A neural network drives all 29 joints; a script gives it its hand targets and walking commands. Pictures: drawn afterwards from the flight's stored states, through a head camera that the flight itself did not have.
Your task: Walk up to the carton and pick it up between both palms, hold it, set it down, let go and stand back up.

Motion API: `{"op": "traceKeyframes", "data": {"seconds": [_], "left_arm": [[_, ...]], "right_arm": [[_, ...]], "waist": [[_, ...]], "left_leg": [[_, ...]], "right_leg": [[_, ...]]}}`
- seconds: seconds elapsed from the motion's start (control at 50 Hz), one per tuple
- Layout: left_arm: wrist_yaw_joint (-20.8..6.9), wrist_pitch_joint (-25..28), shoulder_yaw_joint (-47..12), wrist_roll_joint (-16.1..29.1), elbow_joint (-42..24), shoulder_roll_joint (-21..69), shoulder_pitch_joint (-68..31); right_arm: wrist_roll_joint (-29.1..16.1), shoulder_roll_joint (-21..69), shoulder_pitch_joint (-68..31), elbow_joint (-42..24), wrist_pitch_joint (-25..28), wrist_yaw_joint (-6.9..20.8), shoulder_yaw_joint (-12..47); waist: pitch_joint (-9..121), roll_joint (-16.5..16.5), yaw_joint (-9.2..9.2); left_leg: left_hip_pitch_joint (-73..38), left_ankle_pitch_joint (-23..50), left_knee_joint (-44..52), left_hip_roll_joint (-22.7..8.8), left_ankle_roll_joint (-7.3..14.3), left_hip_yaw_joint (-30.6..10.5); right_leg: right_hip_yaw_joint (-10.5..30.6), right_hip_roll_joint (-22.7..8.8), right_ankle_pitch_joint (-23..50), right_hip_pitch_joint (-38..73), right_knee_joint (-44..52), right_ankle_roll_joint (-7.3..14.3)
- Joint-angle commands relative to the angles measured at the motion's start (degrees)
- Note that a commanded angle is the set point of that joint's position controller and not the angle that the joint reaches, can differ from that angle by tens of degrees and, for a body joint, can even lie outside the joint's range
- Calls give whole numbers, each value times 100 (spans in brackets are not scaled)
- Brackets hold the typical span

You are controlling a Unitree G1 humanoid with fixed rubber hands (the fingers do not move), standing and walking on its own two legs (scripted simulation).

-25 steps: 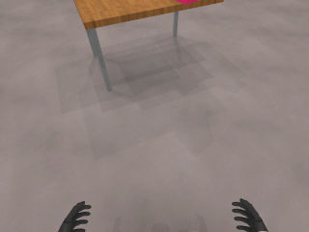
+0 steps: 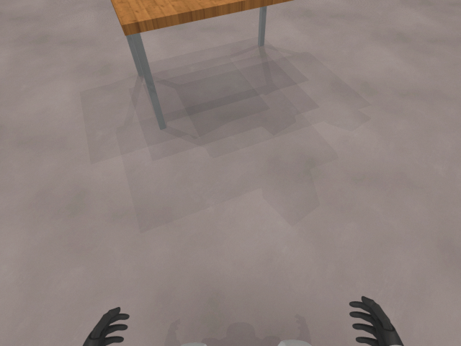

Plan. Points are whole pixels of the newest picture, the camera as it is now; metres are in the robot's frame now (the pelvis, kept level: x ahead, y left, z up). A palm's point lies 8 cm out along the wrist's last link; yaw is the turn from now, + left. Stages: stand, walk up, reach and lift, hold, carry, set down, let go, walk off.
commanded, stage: stand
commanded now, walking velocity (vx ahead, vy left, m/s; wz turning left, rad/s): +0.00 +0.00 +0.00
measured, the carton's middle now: out of the picture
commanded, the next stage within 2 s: none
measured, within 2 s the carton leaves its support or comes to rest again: neither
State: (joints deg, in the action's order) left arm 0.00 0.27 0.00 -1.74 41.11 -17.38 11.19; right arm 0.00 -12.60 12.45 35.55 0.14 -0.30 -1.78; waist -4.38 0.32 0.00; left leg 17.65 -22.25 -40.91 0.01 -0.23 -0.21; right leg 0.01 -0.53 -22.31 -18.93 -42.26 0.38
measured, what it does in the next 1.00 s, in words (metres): stands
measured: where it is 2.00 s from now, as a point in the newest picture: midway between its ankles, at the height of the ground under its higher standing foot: outside the picture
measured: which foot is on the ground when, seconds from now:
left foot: down 0.00-1.00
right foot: down 0.00-1.00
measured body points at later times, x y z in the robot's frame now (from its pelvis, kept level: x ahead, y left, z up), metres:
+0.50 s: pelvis +0.00 +0.00 +0.00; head +0.02 +0.00 +0.45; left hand +0.12 +0.27 -0.11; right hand +0.14 -0.25 -0.10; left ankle +0.00 +0.13 -0.72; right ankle +0.00 -0.12 -0.72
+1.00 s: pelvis +0.00 +0.00 +0.00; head +0.01 +0.00 +0.45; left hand +0.11 +0.28 -0.11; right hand +0.13 -0.25 -0.11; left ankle +0.00 +0.13 -0.72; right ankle +0.00 -0.12 -0.72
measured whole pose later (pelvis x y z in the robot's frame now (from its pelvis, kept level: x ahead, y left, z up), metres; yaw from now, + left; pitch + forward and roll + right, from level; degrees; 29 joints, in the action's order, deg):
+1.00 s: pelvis +0.00 +0.00 +0.00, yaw +0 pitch -1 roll +1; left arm 0.0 1.1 0.0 -1.7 47.2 -18.0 11.2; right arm 0.0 -13.2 12.5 40.0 0.6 -0.5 -1.8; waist -2.4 0.3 0.0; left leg 17.6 -22.0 -40.9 0.0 -0.2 -0.2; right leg 0.0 -0.5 -22.0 -18.9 -42.3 0.4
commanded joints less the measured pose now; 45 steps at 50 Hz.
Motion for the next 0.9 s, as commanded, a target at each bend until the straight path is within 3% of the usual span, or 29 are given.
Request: {"op": "traceKeyframes", "data": {"seconds": [0.0,0.04,0.06,0.1,0.14,0.16,0.2,0.24,0.26,0.32,0.38,0.42,0.46,0.58,0.64,0.68,0.74,0.84,0.88], "left_arm": [[70,346,440,43,-324,-1172,-308],[73,312,482,52,-292,-1229,-422],[62,319,475,46,-312,-1252,-366],[61,339,478,46,-303,-1252,-375],[48,327,448,78,-240,-1193,-347],[60,343,486,62,-222,-1241,-275],[39,336,478,57,-190,-1286,-405],[36,340,445,63,-154,-1263,-391],[41,333,437,83,-93,-1248,-331],[41,369,463,74,-81,-1271,-457],[43,359,451,75,-61,-1311,-461],[53,360,456,70,-52,-1307,-593],[67,359,451,90,4,-1275,-436],[58,382,447,66,111,-1347,-464],[77,337,436,102,141,-1347,-450],[72,353,429,105,157,-1318,-437],[54,379,412,78,216,-1296,-412],[64,340,402,132,266,-1275,-453],[54,359,421,88,286,-1279,-540]], "right_arm": [[141,-1510,-145,-112,327,-51,-425],[134,-1458,-220,-174,331,-59,-434],[137,-1512,-203,-172,312,-65,-441],[144,-1569,-236,-119,304,-69,-474],[136,-1548,-199,-87,319,-82,-446],[86,-1561,-223,-83,321,-84,-439],[145,-1531,-213,-91,362,-84,-450],[99,-1553,-205,-79,326,-85,-416],[107,-1641,-246,8,324,-70,-471],[92,-1622,-238,10,353,-60,-451],[76,-1608,-194,75,335,-43,-452],[117,-1577,-209,53,340,-74,-426],[88,-1659,-282,96,344,-65,-460],[67,-1640,-231,196,371,-74,-443],[96,-1595,-243,245,341,-68,-372],[94,-1557,-278,248,351,-62,-395],[87,-1593,-233,266,352,-84,-427],[97,-1632,-270,292,362,-80,-392],[72,-1569,-290,337,374,-92,-392]], "waist": [[1047,27,-29],[1117,195,-83],[1076,76,-58],[1060,193,-18],[992,-1,-11],[1102,80,37],[1063,148,-54],[986,-6,-29],[862,21,40],[1004,256,-8],[1054,73,-37],[972,201,-103],[929,86,9],[1130,73,-45],[1010,12,-36],[967,142,15],[1077,174,-3],[1016,-48,8],[1044,182,-10]], "left_leg": [[-212,1603,510,-446,448,-447],[-276,1669,512,-469,448,-408],[-256,1791,499,-456,456,-389],[-200,1777,523,-507,485,-470],[-162,1790,589,-499,494,-537],[-205,1854,548,-526,444,-440],[-211,1674,546,-479,477,-451],[-208,1755,609,-503,458,-477],[-111,1630,659,-513,467,-519],[-248,1742,595,-456,453,-437],[-263,1805,541,-450,415,-371],[-302,1713,724,-535,446,-478],[-224,1622,675,-507,491,-496],[-409,2133,631,-552,427,-483],[-395,2017,700,-526,459,-466],[-311,1904,669,-499,483,-516],[-366,2022,648,-528,474,-518],[-376,2211,754,-539,495,-523],[-386,2166,708,-522,474,-474]], "right_leg": [[478,-540,1760,502,610,462],[470,-548,1878,457,616,446],[432,-518,1876,468,575,424],[421,-546,1902,515,595,404],[414,-556,1914,585,596,417],[462,-562,2023,596,605,432],[449,-572,1842,510,666,439],[397,-542,1698,432,649,418],[452,-533,1706,444,742,417],[464,-578,1902,506,772,414],[471,-602,1993,514,771,443],[480,-561,1819,426,800,407],[547,-571,1851,514,831,438],[500,-612,2249,579,724,436],[493,-627,2168,511,787,430],[546,-615,1965,541,795,433],[551,-654,2250,648,788,457],[452,-581,2238,579,761,398],[459,-611,2265,603,795,425]]}}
